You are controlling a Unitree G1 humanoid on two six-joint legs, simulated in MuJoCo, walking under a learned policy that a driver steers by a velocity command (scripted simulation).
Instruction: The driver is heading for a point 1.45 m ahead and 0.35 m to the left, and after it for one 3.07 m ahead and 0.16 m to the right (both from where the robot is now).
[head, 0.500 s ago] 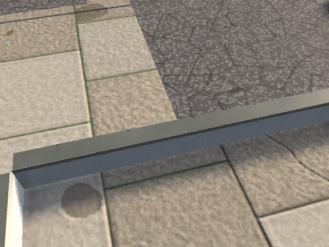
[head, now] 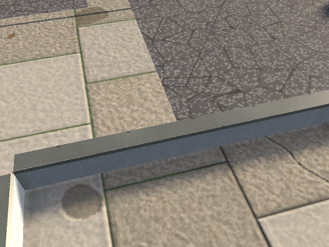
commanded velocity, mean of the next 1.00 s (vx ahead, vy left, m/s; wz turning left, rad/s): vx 0.36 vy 0.00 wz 0.00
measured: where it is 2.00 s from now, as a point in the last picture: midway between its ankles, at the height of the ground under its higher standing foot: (165, 223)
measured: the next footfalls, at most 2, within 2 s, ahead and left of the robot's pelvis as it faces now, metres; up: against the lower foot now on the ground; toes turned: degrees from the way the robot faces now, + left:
left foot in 0.44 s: +0.22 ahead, +0.15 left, +0.00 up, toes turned +5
right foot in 0.98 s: +0.55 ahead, -0.04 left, +0.00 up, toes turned -4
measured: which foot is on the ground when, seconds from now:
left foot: down 0.00-0.12, up 0.14-0.42, down 0.44-1.00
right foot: down 0.00-0.44, up 0.46-0.96, down 0.98-1.00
